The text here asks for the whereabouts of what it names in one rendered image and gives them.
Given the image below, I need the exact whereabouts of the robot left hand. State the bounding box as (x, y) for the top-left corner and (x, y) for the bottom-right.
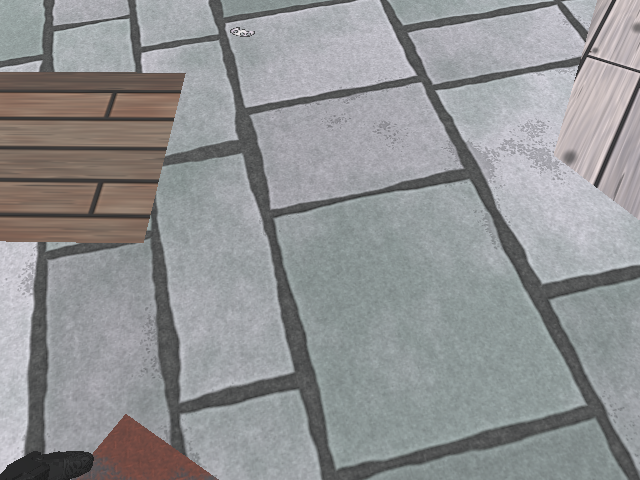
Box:
(0, 451), (94, 480)

